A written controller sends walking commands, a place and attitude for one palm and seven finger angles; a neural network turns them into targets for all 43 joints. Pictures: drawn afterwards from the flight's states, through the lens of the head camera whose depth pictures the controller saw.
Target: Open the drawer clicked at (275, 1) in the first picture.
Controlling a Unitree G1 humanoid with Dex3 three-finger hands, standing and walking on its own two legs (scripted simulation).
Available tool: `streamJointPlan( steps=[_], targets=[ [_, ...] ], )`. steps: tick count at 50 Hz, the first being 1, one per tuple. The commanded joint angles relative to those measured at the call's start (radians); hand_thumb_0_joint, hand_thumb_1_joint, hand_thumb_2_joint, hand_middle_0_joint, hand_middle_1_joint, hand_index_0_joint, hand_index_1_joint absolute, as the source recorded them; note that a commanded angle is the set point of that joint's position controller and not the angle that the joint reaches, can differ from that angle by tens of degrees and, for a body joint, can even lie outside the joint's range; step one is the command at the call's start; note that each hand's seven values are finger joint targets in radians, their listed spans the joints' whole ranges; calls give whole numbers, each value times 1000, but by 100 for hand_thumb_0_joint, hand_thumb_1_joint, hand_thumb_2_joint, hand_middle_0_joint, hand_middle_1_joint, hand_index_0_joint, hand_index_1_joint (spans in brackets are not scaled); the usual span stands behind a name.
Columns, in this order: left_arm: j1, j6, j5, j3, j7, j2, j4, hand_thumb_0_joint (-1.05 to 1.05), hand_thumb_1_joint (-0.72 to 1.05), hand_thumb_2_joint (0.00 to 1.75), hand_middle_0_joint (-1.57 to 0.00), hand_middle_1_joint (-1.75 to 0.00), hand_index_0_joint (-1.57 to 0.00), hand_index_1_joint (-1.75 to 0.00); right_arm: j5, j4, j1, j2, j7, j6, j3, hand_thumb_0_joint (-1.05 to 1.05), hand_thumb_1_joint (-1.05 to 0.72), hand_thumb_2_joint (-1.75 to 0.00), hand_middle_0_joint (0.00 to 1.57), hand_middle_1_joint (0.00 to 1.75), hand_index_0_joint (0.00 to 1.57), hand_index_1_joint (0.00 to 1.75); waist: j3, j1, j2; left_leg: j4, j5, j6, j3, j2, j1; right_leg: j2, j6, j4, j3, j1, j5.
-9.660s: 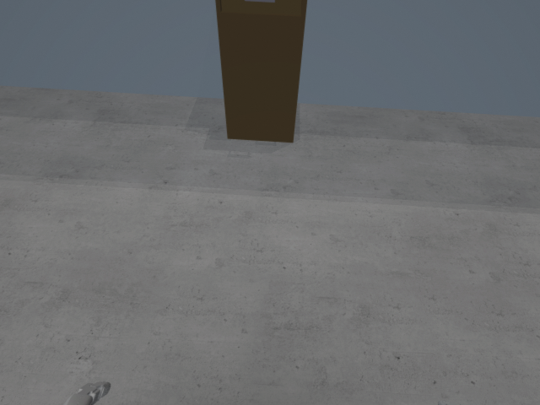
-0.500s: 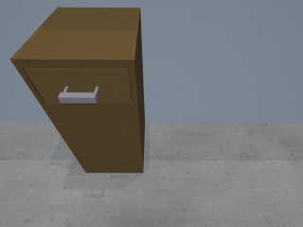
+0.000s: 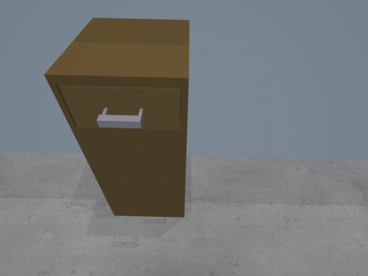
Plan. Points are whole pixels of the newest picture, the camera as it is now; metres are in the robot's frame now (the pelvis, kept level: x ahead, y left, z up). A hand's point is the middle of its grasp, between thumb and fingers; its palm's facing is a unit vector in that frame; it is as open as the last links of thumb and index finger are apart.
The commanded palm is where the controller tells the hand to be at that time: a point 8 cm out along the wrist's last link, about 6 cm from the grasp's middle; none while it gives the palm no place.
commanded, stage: raise the hand with hooked fingers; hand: left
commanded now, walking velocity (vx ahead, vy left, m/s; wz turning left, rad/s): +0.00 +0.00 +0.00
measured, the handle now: (121, 116) +0.55 +0.23 +0.02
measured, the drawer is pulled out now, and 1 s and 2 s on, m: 0.00 0.00 0.00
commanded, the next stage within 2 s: move the hooked fingers above the handle in 1.88 s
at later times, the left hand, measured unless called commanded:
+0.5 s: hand (94, 264) +0.16 +0.21 -0.06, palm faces -0.09 -0.20 -0.98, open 9.1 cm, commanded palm +0.18 +0.22 +0.02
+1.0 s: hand (102, 178) +0.30 +0.21 +0.06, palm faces +0.10 -0.07 -0.99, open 12.1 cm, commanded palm +0.27 +0.20 +0.11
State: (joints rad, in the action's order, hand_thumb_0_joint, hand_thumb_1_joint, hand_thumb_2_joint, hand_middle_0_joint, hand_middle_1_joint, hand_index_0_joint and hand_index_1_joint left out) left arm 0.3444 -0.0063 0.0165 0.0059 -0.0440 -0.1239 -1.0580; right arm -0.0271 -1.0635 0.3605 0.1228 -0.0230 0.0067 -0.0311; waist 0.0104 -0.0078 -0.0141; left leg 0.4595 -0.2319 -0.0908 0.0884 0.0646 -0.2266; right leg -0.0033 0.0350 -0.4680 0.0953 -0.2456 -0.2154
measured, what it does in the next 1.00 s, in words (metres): shifts its weight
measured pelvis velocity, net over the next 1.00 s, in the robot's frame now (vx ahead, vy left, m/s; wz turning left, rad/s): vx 0.06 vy -0.03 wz -0.07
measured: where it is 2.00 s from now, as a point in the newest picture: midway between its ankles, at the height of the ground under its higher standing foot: outside the picture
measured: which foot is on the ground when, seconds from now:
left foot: down 0.00-1.00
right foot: down 0.00-1.00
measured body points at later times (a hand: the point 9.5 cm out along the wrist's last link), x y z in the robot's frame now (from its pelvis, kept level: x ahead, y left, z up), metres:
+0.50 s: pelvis +0.03 -0.01 -0.03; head +0.05 -0.01 +0.42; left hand +0.16 +0.22 -0.01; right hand +0.30 -0.21 -0.07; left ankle +0.01 +0.05 -0.74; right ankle +0.03 -0.09 -0.74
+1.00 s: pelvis +0.06 -0.03 -0.01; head +0.09 -0.07 +0.44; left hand +0.29 +0.21 +0.11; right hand +0.24 -0.28 -0.13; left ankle +0.01 +0.07 -0.74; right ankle +0.03 -0.09 -0.74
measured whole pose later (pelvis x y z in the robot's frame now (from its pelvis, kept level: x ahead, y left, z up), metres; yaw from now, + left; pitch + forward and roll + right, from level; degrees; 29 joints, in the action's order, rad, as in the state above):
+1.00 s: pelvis +0.06 -0.03 -0.01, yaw -4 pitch +7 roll +1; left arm 0.34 0.05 0.93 -0.01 -0.30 -0.45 0.20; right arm -0.02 -0.61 0.13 0.28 0.02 -0.14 0.01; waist 0.06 -0.08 -0.07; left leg 0.58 -0.37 -0.04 -0.01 0.07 -0.32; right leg -0.11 0.09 -0.61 -0.05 -0.37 -0.34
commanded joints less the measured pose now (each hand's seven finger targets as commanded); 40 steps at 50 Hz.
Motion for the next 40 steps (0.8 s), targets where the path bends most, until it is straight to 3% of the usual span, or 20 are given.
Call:
streamJointPlan(
  steps=[1, 2, 3, 4, 7, 8, 11, 13, 15, 18, 20, 21, 22, 25, 28, 32, 34, 35, 37, 40],
  targets=[
    [-292, -116, 180, -34, -131, -397, 1285, 0, 85, 88, -20, -33, -20, -33, 73, 417, -201, 248, -73, 289, 1, 0, -90, -90, 20, 30, 20, 30, 296, -6, -350, -173, -120, 106, -210, -142, 173, -2, 38, -139, -79, -65, -126],
    [-208, -57, 116, 1, -193, -312, 1258, 0, 83, 87, -21, -34, -21, -34, 88, 360, -171, 247, -83, 327, 27, 0, -90, -90, 20, 30, 20, 30, 234, 14, -313, -208, -239, 138, -221, -149, 55, -13, 18, -203, -48, -127, -169],
    [129, 56, 147, 117, -200, -106, 1004, 0, 81, 86, -21, -36, -21, -36, 104, 310, -140, 179, -79, 323, 21, 0, -90, -90, 20, 30, 20, 30, 129, 12, -178, -204, -235, 132, -243, -145, 25, -15, 8, -211, -51, -215, -172],
    [-22, 50, 160, 182, -204, -73, 1223, 0, 78, 85, -21, -37, -21, -37, 106, 399, -153, 201, -72, 332, 32, 0, -90, -90, 20, 30, 20, 30, 33, 31, -143, -179, -241, 116, -251, -133, -24, -8, -2, -208, -57, -227, -143],
    [32, 47, 411, 170, -269, -177, 1237, 0, 71, 82, -21, -42, -21, -42, 53, 464, -191, 262, -55, 338, 50, 0, -90, -90, 20, 30, 20, 30, 24, 43, 8, -36, -182, 91, -280, -113, -99, -21, 14, -164, -110, -280, -140],
    [-21, 51, 504, 184, -291, -179, 1234, 0, 69, 81, -22, -43, -22, -43, 31, 496, -205, 269, -43, 312, 58, 0, -90, -90, 20, 30, 20, 30, 14, 58, 103, -5, -203, 89, -301, -112, -137, -27, 19, -152, -128, -307, -163],
    [249, 61, 741, 183, -350, -114, 1040, 0, 62, 78, -22, -48, -22, -48, -2, 603, -298, 266, 8, 204, 92, 0, -90, -90, 20, 30, 20, 30, -41, -23, 309, 78, -194, 71, -211, -68, -235, -38, 36, -100, -145, -322, -308],
    [398, 52, 848, 160, -348, -110, 1030, 0, 57, 76, -22, -51, -22, -51, 1, 652, -329, 262, 59, 95, 95, 0, -90, -90, 20, 30, 20, 30, 28, -94, 296, 106, 11, 90, -137, -52, -239, -43, 58, -125, -156, -235, -172],
    [407, 27, 923, 86, -354, -188, 1096, 0, 53, 74, -23, -54, -23, -54, 5, 707, -374, 251, 88, 16, 88, 0, -90, -90, 20, 30, 20, 30, 83, -130, 246, 123, 112, 97, -112, -53, -247, -40, 65, -174, -172, -190, -44],
    [262, 1, 1009, -18, -401, -316, 1276, 0, 46, 71, -23, -58, -23, -58, -5, 757, -418, 231, 105, -59, 76, 0, -90, -90, 20, 30, 20, 30, 173, -159, 12, 143, 186, 106, -121, -54, -210, -55, 79, -237, -219, -175, 47],
    [194, -2, 1043, -46, -444, -347, 1371, 0, 41, 69, -24, -62, -24, -62, -12, 778, -397, 211, 102, -76, 73, 0, -90, -90, 20, 30, 20, 30, 289, -149, -172, 191, 307, 105, -138, -59, -103, -68, 83, -263, -244, -193, 117],
    [134, -2, 1060, -62, -463, -370, 1404, 0, 39, 68, -24, -63, -24, -63, -16, 773, -379, 208, 97, -82, 72, 0, -90, -90, 20, 30, 20, 30, 340, -136, -194, 219, 356, 103, -152, -66, -65, -72, 82, -272, -260, -226, 128],
    [39, -2, 1079, -77, -480, -403, 1462, 0, 36, 67, -24, -64, -24, -64, -28, 753, -366, 213, 91, -91, 72, 0, -90, -90, 20, 30, 20, 30, 366, -117, -195, 244, 354, 101, -177, -67, -49, -72, 77, -275, -271, -256, 116],
    [-112, -10, 1077, -14, -485, -359, 1529, 0, 29, 64, -24, -69, -24, -69, -43, 742, -367, 228, 81, -89, 74, 0, -90, -90, 20, 30, 20, 30, 347, -41, -172, 307, 277, 86, -160, -58, 5, -68, 71, -240, -289, -382, 24],
    [-197, -40, 1034, 51, -444, -310, 1500, 0, 22, 61, -25, -74, -25, -74, -51, 713, -362, 234, 69, -76, 71, 0, -90, -90, 20, 30, 20, 30, 262, 14, -59, 323, 180, 53, -167, -42, -28, -57, 52, -211, -267, -410, 15],
    [-14, 7, 964, 65, -330, -280, 1367, 0, 13, 57, -25, -80, -25, -80, -22, 708, -375, 219, 63, -87, 65, 0, -90, -90, 20, 30, 20, 30, 246, -32, 85, 247, 225, 37, -161, -32, -101, -48, 27, -173, -240, -196, 195],
    [57, 38, 947, 13, -281, -345, 1346, 0, 8, 55, -26, -82, -26, -82, 1, 710, -363, 210, 61, -95, 52, 0, -90, -90, 20, 30, 20, 30, 253, -71, 153, 200, 256, 51, -144, -32, -144, -40, 20, -165, -251, -72, 296],
    [70, 47, 942, -8, -264, -372, 1309, 0, 6, 54, -26, -84, -26, -84, 6, 706, -389, 206, 59, -99, 38, 0, -90, -90, 20, 30, 20, 30, 204, -81, 211, 170, 162, 51, -127, -23, -194, -28, 11, -142, -267, -32, 297],
    [88, 52, 963, -94, -265, -460, 1338, 0, 1, 52, -26, -87, -26, -87, 8, 708, -404, 207, 58, -98, 21, 0, -90, -90, 20, 30, 20, 30, 224, -118, 136, 148, 215, 55, -112, -19, -203, -19, 13, -151, -307, 67, 414],
    [13, 50, 996, -128, -293, -509, 1446, 0, -6, 49, -27, -92, -27, -92, 2, 699, -408, 199, 60, -99, 11, 0, -90, -90, 20, 30, 20, 30, 309, -130, -28, 131, 352, 60, -112, -24, -143, 0, 15, -164, -304, 149, 568]
  ],
)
